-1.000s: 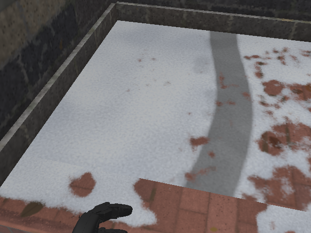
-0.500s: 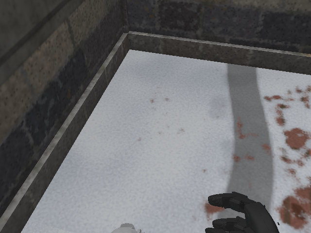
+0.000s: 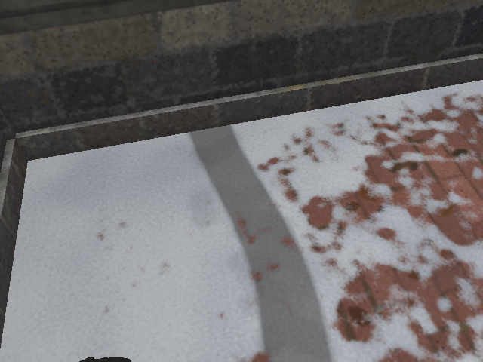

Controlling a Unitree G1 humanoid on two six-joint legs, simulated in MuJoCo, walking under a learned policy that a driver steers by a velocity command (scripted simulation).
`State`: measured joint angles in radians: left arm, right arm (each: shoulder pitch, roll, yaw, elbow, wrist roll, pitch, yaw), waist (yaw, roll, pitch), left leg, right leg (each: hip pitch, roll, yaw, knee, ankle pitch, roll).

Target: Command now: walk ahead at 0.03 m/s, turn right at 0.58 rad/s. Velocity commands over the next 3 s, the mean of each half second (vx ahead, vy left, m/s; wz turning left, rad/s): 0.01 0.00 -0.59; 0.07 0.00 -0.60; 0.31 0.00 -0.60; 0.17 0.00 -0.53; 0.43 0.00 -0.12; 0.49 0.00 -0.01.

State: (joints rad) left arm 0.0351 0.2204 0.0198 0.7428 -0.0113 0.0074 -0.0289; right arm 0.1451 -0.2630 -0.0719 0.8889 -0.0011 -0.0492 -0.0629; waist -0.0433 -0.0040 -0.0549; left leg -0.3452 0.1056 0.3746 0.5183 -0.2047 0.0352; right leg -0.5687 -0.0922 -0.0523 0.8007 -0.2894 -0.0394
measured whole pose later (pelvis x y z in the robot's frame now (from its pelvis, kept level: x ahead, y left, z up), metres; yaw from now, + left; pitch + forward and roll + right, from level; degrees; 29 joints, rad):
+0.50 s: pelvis +0.03 +0.03 -0.01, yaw -18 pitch +3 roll +0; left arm 0.14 0.25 0.06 0.53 -0.03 0.00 0.01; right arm 0.13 -0.19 -0.04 0.68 -0.03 -0.01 -0.05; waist -0.01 -0.05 -0.02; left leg -0.39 0.00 0.00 0.66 -0.33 0.02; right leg -0.59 0.09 0.10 0.94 -0.47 0.01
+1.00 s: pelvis +0.06 -0.03 +0.00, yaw -35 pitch +6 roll +2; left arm 0.20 0.26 0.05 0.58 0.04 -0.08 -0.01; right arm 0.20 -0.30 -0.04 0.69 -0.07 -0.08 -0.05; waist -0.04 0.01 -0.02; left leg -0.69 0.01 -0.09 1.32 -0.31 -0.07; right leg -0.47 0.07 0.03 0.57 -0.20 -0.08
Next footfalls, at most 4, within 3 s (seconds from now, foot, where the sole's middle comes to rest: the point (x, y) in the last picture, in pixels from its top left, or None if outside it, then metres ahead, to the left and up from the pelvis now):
0.04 right None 0.11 -0.11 -0.76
0.44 left None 0.12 0.13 -0.76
0.84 right None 0.10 -0.13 -0.76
1.42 left None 0.36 -0.01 -0.76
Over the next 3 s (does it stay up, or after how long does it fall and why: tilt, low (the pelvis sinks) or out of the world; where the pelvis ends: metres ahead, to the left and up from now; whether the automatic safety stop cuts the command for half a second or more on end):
stays up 0.55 -0.58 -0.01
